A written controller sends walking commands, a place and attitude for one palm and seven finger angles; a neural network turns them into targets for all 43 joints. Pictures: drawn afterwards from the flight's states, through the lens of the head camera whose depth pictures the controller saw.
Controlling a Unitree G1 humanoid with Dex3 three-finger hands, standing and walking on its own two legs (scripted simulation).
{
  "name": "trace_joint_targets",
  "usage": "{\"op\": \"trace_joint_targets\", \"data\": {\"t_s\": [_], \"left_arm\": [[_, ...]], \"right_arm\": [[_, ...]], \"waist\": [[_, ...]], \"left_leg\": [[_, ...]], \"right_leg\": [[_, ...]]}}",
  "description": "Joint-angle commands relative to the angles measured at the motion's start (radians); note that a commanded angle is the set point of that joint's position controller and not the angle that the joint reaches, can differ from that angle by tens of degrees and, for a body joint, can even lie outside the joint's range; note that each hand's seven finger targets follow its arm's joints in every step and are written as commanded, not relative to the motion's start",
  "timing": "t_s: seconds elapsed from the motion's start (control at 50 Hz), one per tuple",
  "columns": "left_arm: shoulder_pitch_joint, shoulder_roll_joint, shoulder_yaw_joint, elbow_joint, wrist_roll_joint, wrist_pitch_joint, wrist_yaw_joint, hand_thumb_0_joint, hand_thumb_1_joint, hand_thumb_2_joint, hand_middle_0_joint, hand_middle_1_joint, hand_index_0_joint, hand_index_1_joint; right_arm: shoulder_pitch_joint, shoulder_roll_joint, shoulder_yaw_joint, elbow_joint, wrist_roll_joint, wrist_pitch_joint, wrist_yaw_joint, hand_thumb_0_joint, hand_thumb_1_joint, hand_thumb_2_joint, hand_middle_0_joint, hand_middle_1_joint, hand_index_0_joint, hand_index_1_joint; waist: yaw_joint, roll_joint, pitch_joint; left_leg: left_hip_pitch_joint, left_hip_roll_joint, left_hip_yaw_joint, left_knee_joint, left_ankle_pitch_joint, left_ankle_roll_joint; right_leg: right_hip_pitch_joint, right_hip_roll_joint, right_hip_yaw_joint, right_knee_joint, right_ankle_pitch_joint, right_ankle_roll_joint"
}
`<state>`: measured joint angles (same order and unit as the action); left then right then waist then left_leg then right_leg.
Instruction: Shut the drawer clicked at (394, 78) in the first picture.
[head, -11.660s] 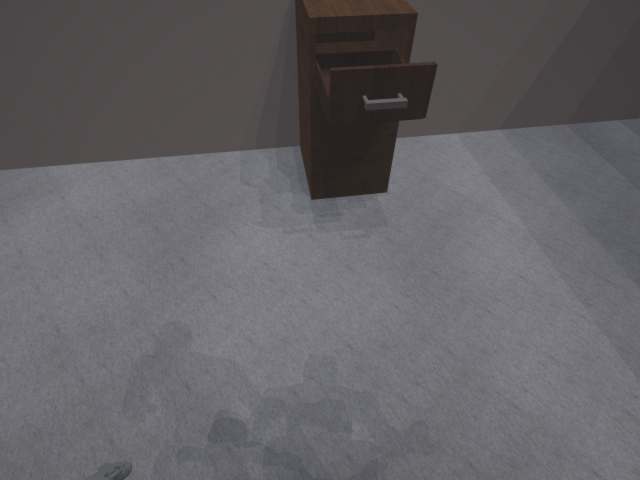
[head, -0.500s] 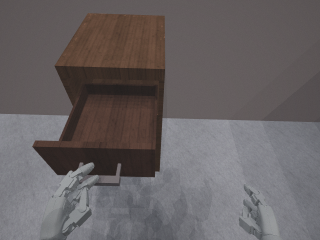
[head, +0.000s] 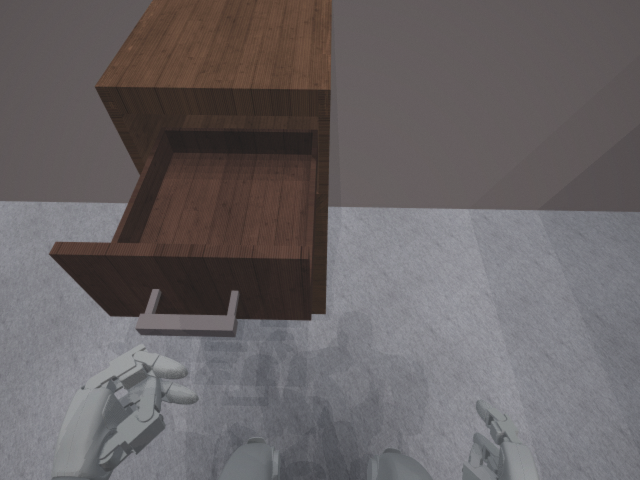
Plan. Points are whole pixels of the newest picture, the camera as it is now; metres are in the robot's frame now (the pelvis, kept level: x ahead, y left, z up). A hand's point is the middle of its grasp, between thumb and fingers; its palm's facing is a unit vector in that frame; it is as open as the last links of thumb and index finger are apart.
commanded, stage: raise the hand and make a fist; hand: left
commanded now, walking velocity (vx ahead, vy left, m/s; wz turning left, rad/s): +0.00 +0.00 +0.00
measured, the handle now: (191, 311) +0.34 +0.20 -0.03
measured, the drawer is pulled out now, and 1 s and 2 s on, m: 0.29 0.29 0.29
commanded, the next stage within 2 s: bring the fist close to the handle in 1.08 s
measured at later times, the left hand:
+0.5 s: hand (154, 432) +0.17 +0.17 +0.07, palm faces +0.01 -1.00 +0.03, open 3.2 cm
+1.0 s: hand (147, 447) +0.16 +0.17 +0.07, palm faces +0.04 -1.00 -0.03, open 3.3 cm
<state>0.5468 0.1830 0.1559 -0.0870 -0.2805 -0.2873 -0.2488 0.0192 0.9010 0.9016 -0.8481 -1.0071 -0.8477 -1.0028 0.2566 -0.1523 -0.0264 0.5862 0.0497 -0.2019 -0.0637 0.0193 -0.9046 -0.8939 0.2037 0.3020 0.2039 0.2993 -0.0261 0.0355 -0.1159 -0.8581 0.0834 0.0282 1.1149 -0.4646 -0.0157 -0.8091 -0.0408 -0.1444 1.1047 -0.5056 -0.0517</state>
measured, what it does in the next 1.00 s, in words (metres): stands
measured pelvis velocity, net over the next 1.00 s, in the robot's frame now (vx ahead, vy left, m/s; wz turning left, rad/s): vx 0.02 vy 0.03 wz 0.00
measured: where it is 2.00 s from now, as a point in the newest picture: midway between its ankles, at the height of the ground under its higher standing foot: outside the picture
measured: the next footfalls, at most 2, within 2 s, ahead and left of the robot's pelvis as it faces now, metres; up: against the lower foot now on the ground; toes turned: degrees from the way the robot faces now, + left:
none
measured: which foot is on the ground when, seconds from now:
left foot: down 0.00-1.00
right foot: down 0.00-1.00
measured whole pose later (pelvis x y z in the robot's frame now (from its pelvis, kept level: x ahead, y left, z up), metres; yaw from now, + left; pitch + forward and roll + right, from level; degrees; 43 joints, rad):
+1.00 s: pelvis +0.02 +0.03 -0.01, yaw +0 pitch +14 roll -3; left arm 0.86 0.17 -0.06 -0.43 -0.13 -0.36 -0.08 0.02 0.90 0.90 -1.40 -1.60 -1.40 -1.60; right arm 0.25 -0.18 -0.02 0.39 0.03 -0.08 -0.01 0.02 -0.91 -0.89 0.20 0.30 0.20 0.30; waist 0.01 0.03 -0.16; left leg -0.89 0.06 0.03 1.18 -0.53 0.03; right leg -0.82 -0.06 -0.13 1.13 -0.54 0.00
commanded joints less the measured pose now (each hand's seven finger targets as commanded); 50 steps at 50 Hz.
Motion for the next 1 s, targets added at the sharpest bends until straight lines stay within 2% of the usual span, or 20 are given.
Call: {"op": "trace_joint_targets", "data": {"t_s": [0.0, 0.04, 0.06, 0.12, 0.14, 0.16, 0.22, 0.24, 0.3, 0.32, 0.36, 0.4, 0.52, 0.58, 0.66, 0.7, 0.76, 0.82, 0.92, 0.98], "left_arm": [[0.141, 0.059, 0.037, -0.246, 0.030, -0.215, 0.077, 0.000, 0.900, 0.900, -1.040, -1.210, -1.040, -1.210], [0.107, 0.041, -0.039, -0.250, 0.047, -0.271, 0.048, 0.000, 0.900, 0.900, -1.080, -1.253, -1.080, -1.253], [0.115, 0.039, -0.058, -0.231, 0.047, -0.289, 0.027, 0.000, 0.900, 0.900, -1.100, -1.275, -1.100, -1.275], [0.103, 0.045, -0.095, -0.269, 0.042, -0.311, -0.018, 0.000, 0.900, 0.900, -1.160, -1.340, -1.160, -1.340], [0.128, 0.053, -0.083, -0.288, 0.040, -0.308, -0.020, 0.000, 0.900, 0.900, -1.180, -1.362, -1.180, -1.362], [0.128, 0.063, -0.080, -0.320, 0.038, -0.303, -0.015, 0.000, 0.900, 0.900, -1.200, -1.383, -1.200, -1.383], [0.171, 0.099, -0.026, -0.398, 0.056, -0.271, 0.048, 0.000, 0.900, 0.900, -1.260, -1.448, -1.260, -1.448], [0.208, 0.062, -0.051, -0.413, 0.063, -0.255, 0.069, 0.000, 0.900, 0.900, -1.280, -1.470, -1.280, -1.470], [0.236, 0.008, -0.113, -0.436, 0.079, -0.197, 0.114, 0.000, 0.900, 0.900, -1.340, -1.535, -1.340, -1.535], [0.256, -0.008, -0.132, -0.413, 0.093, -0.172, 0.124, 0.000, 0.900, 0.900, -1.360, -1.557, -1.360, -1.557], [0.251, -0.039, -0.206, -0.433, 0.115, -0.140, 0.125, 0.000, 0.900, 0.900, -1.400, -1.600, -1.400, -1.600], [0.256, -0.031, -0.236, -0.443, 0.132, -0.111, 0.121, 0.000, 0.900, 0.900, -1.400, -1.600, -1.400, -1.600], [0.283, 0.031, -0.198, -0.520, 0.162, -0.114, 0.147, 0.000, 0.900, 0.900, -1.400, -1.600, -1.400, -1.600], [0.331, 0.008, -0.193, -0.566, 0.145, -0.141, 0.164, 0.000, 0.900, 0.900, -1.400, -1.600, -1.400, -1.600], [0.332, -0.035, -0.269, -0.602, 0.147, -0.160, 0.167, 0.000, 0.900, 0.900, -1.400, -1.600, -1.400, -1.600], [0.340, -0.032, -0.283, -0.578, 0.150, -0.156, 0.156, 0.000, 0.900, 0.900, -1.400, -1.600, -1.400, -1.600], [0.393, -0.016, -0.272, -0.532, 0.171, -0.137, 0.146, 0.000, 0.900, 0.900, -1.400, -1.600, -1.400, -1.600], [0.423, 0.033, -0.205, -0.528, 0.176, -0.121, 0.155, 0.000, 0.900, 0.900, -1.400, -1.600, -1.400, -1.600], [0.420, 0.036, -0.151, -0.574, 0.134, -0.149, 0.178, 0.000, 0.900, 0.900, -1.400, -1.600, -1.400, -1.600], [0.391, -0.002, -0.192, -0.565, 0.115, -0.189, 0.165, 0.000, 0.900, 0.900, -1.400, -1.600, -1.400, -1.600]], "right_arm": [[-0.143, -0.120, -0.065, -0.170, -0.020, -0.080, 0.013, 0.000, -0.900, -0.900, 0.200, 0.300, 0.200, 0.300], [-0.141, -0.139, -0.062, -0.166, -0.021, -0.098, 0.019, 0.000, -0.900, -0.900, 0.200, 0.300, 0.200, 0.300], [-0.133, -0.149, -0.062, -0.165, -0.018, -0.108, 0.021, 0.000, -0.900, -0.900, 0.200, 0.300, 0.200, 0.300], [-0.127, -0.173, -0.060, -0.181, -0.010, -0.131, 0.017, 0.000, -0.900, -0.900, 0.200, 0.300, 0.200, 0.300], [-0.119, -0.175, -0.063, -0.189, -0.009, -0.132, 0.015, 0.000, -0.900, -0.900, 0.200, 0.300, 0.200, 0.300], [-0.116, -0.176, -0.062, -0.202, -0.009, -0.132, 0.013, 0.000, -0.900, -0.900, 0.200, 0.300, 0.200, 0.300], [-0.119, -0.166, -0.064, -0.223, -0.014, -0.110, 0.013, 0.000, -0.900, -0.900, 0.200, 0.300, 0.200, 0.300], [-0.116, -0.161, -0.061, -0.241, -0.015, -0.099, 0.018, 0.000, -0.900, -0.900, 0.200, 0.300, 0.200, 0.300], [-0.116, -0.159, -0.055, -0.277, -0.016, -0.065, 0.031, 0.000, -0.900, -0.900, 0.200, 0.300, 0.200, 0.300], [-0.118, -0.158, -0.053, -0.284, -0.014, -0.049, 0.032, 0.000, -0.900, -0.900, 0.200, 0.300, 0.200, 0.300], [-0.114, -0.167, -0.046, -0.309, -0.014, -0.032, 0.037, 0.000, -0.900, -0.900, 0.200, 0.300, 0.200, 0.300], [-0.112, -0.168, -0.038, -0.325, -0.015, -0.017, 0.040, 0.000, -0.900, -0.900, 0.200, 0.300, 0.200, 0.300], [-0.111, -0.153, -0.030, -0.360, -0.023, 0.024, 0.041, 0.000, -0.900, -0.900, 0.200, 0.300, 0.200, 0.300], [-0.093, -0.142, -0.028, -0.375, -0.024, 0.034, 0.047, 0.000, -0.900, -0.900, 0.200, 0.300, 0.200, 0.300], [-0.080, -0.154, -0.025, -0.383, -0.023, 0.025, 0.058, 0.000, -0.900, -0.900, 0.200, 0.300, 0.200, 0.300], [-0.080, -0.158, -0.028, -0.382, -0.021, 0.023, 0.060, 0.000, -0.900, -0.900, 0.200, 0.300, 0.200, 0.300], [-0.087, -0.158, -0.036, -0.386, -0.018, 0.034, 0.058, 0.000, -0.900, -0.900, 0.200, 0.300, 0.200, 0.300], [-0.106, -0.150, -0.044, -0.386, -0.014, 0.051, 0.049, 0.000, -0.900, -0.900, 0.200, 0.300, 0.200, 0.300], [-0.100, -0.134, -0.044, -0.379, -0.013, 0.057, 0.039, 0.000, -0.900, -0.900, 0.200, 0.300, 0.200, 0.300], [-0.091, -0.139, -0.041, -0.367, -0.013, 0.037, 0.041, 0.000, -0.900, -0.900, 0.200, 0.300, 0.200, 0.300]], "waist": [[0.055, -0.044, -0.163], [0.016, -0.019, -0.130], [0.003, -0.042, -0.121], [-0.010, -0.047, -0.149], [0.005, -0.037, -0.180], [0.008, -0.039, -0.197], [0.053, 0.021, -0.257], [0.059, 0.041, -0.247], [0.048, 0.030, -0.214], [0.042, -0.008, -0.195], [0.024, -0.011, -0.169], [0.017, -0.013, -0.133], [0.041, 0.007, -0.132], [0.054, 0.038, -0.176], [0.028, 0.044, -0.173], [0.017, 0.005, -0.161], [0.023, -0.041, -0.154], [0.051, -0.044, -0.171], [0.060, -0.014, -0.183], [0.034, -0.011, -0.158]], "left_leg": [[0.046, -0.069, -0.042, -0.125, 0.190, 0.040], [0.044, -0.068, -0.046, -0.109, 0.151, 0.045], [0.030, -0.068, -0.051, -0.101, 0.121, 0.046], [0.035, -0.067, -0.062, -0.090, 0.074, 0.054], [0.050, -0.067, -0.061, -0.100, 0.067, 0.053], [0.056, -0.068, -0.065, -0.105, 0.068, 0.053], [0.109, -0.065, -0.068, -0.141, 0.104, 0.048], [0.128, -0.066, -0.069, -0.159, 0.119, 0.045], [0.149, -0.062, -0.073, -0.179, 0.136, 0.042], [0.141, -0.059, -0.076, -0.185, 0.136, 0.044], [0.146, -0.057, -0.081, -0.187, 0.132, 0.043], [0.128, -0.058, -0.086, -0.196, 0.100, 0.044], [0.132, -0.060, -0.088, -0.193, 0.122, 0.040], [0.155, -0.060, -0.082, -0.184, 0.165, 0.037], [0.159, -0.056, -0.093, -0.174, 0.169, 0.039], [0.129, -0.059, -0.095, -0.166, 0.137, 0.042], [0.098, -0.061, -0.089, -0.161, 0.128, 0.042], [0.087, -0.065, -0.079, -0.164, 0.140, 0.040], [0.096, -0.069, -0.062, -0.157, 0.157, 0.041], [0.089, -0.072, -0.063, -0.142, 0.138, 0.044]], "right_leg": [[0.126, 0.024, 0.124, -0.187, 0.142, 0.041], [0.061, 0.022, 0.128, -0.191, 0.083, 0.038], [0.043, 0.020, 0.132, -0.197, 0.041, 0.038], [0.016, 0.020, 0.138, -0.198, -0.029, 0.032], [0.022, 0.022, 0.132, -0.192, -0.035, 0.030], [0.030, 0.023, 0.128, -0.185, -0.030, 0.030], [0.049, 0.036, 0.081, -0.139, 0.035, 0.022], [0.052, 0.039, 0.063, -0.129, 0.056, 0.020], [0.054, 0.044, 0.035, -0.134, 0.090, 0.025], [0.060, 0.047, 0.032, -0.142, 0.093, 0.027], [0.044, 0.048, 0.027, -0.140, 0.100, 0.032], [0.045, 0.045, 0.027, -0.152, 0.079, 0.031], [0.054, 0.051, 0.031, -0.138, 0.089, 0.022], [0.059, 0.054, 0.025, -0.121, 0.110, 0.019], [0.031, 0.055, 0.022, -0.116, 0.103, 0.024], [0.030, 0.054, 0.026, -0.123, 0.094, 0.026], [0.043, 0.051, 0.031, -0.121, 0.101, 0.026], [0.078, 0.050, 0.040, -0.121, 0.113, 0.022], [0.096, 0.051, 0.046, -0.134, 0.129, 0.022], [0.065, 0.052, 0.049, -0.142, 0.113, 0.025]]}}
